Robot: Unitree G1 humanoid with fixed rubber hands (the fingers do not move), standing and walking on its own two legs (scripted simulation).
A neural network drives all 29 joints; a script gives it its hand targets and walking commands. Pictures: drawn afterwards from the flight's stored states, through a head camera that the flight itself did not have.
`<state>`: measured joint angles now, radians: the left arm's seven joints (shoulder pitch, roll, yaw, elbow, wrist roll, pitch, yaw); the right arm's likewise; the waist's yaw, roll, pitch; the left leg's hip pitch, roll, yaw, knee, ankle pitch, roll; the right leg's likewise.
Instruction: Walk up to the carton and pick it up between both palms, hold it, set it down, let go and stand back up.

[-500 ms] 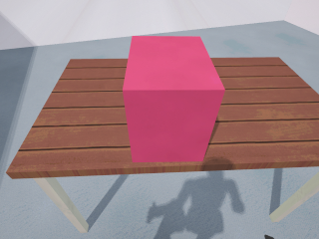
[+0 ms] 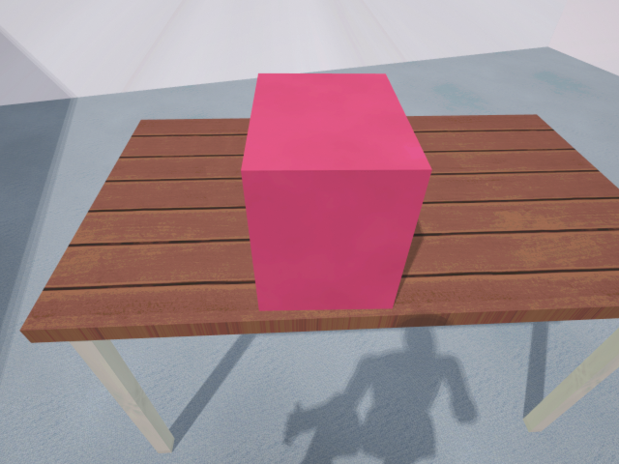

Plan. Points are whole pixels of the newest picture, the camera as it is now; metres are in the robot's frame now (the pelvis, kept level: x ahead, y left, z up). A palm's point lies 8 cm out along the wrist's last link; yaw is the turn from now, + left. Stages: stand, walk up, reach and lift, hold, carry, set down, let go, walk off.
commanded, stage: stand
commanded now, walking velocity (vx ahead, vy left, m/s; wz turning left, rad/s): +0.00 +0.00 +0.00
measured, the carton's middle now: (324, 188) +0.55 +0.01 +0.09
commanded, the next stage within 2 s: none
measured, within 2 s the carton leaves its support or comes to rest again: neither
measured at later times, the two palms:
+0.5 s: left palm out of the picture +0.04 +0.27 -0.13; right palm out of the picture +0.07 -0.28 -0.10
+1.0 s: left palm out of the picture +0.03 +0.27 -0.13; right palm out of the picture +0.07 -0.28 -0.10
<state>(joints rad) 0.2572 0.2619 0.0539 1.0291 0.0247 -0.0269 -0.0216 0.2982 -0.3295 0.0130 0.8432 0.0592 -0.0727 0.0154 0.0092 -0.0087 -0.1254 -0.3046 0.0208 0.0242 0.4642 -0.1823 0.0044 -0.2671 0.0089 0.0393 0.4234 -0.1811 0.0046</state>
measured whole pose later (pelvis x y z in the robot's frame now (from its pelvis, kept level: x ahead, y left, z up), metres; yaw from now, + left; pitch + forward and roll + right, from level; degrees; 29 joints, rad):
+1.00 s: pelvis +0.00 +0.00 +0.00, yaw +0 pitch +1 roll -1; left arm 0.26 0.27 0.05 1.04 0.02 -0.03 -0.02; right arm 0.29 -0.33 0.01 0.85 0.06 -0.07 0.01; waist 0.01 -0.01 -0.08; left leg -0.30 0.02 0.02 0.46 -0.18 0.01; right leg -0.27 0.01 0.04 0.42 -0.18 0.00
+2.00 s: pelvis +0.00 +0.00 +0.00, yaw +0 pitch +1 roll -1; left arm 0.26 0.27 0.05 1.04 0.02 -0.03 -0.02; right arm 0.26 -0.33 0.01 0.86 0.06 -0.06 0.01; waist 0.01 0.00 -0.05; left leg -0.30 0.02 0.02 0.46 -0.18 0.01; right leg -0.27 0.01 0.04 0.42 -0.18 0.00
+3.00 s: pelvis +0.01 +0.00 +0.00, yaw +0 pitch +2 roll -1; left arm 0.26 0.27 0.05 1.03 0.02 -0.03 -0.02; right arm 0.23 -0.33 0.01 0.87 0.06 -0.06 0.01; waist 0.01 0.00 -0.05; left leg -0.30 0.02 0.02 0.46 -0.19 0.01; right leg -0.27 0.01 0.04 0.42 -0.19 0.00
